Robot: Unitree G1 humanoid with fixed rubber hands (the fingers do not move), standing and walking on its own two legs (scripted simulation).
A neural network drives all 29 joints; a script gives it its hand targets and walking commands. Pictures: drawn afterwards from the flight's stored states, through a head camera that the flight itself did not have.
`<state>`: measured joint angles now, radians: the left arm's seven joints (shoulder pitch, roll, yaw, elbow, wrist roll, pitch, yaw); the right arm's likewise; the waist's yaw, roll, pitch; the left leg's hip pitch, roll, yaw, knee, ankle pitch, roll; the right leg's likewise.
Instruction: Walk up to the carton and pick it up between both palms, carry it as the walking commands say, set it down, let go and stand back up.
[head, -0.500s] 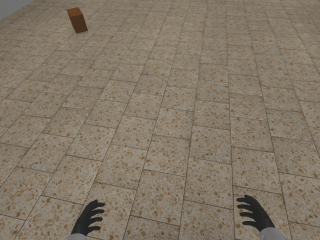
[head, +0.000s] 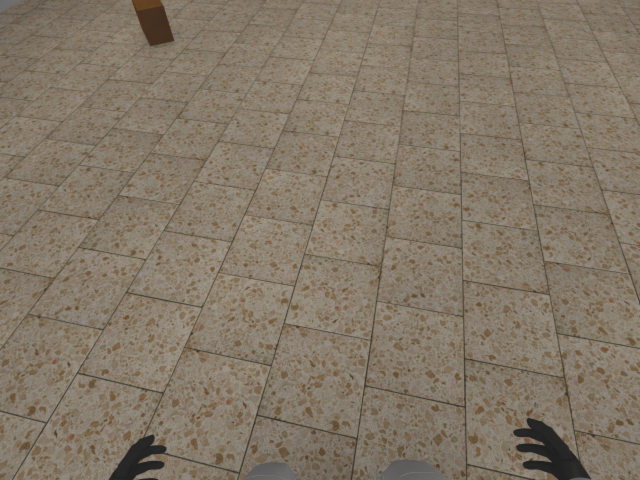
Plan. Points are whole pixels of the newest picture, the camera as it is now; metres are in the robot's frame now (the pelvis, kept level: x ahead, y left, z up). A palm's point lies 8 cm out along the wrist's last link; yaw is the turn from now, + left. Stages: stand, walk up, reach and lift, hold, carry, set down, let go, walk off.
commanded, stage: stand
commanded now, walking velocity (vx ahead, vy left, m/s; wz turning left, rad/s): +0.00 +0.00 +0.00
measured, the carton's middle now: (152, 18) +2.90 +1.15 -0.63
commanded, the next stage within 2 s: walk up in 1.08 s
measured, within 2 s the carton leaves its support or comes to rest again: neither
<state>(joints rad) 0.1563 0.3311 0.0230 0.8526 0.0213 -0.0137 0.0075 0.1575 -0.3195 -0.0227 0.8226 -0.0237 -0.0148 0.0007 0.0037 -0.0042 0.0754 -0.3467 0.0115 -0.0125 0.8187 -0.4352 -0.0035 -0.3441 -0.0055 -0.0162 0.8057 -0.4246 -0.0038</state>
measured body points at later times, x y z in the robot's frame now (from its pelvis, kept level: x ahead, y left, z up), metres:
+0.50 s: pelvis +0.00 +0.00 +0.03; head +0.02 +0.00 +0.48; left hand +0.09 +0.28 -0.11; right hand +0.11 -0.29 -0.10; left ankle +0.00 +0.12 -0.71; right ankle +0.01 -0.12 -0.71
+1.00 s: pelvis +0.00 -0.02 +0.04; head +0.01 -0.02 +0.49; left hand +0.10 +0.27 -0.09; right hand +0.09 -0.31 -0.09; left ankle +0.00 +0.12 -0.71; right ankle +0.01 -0.12 -0.71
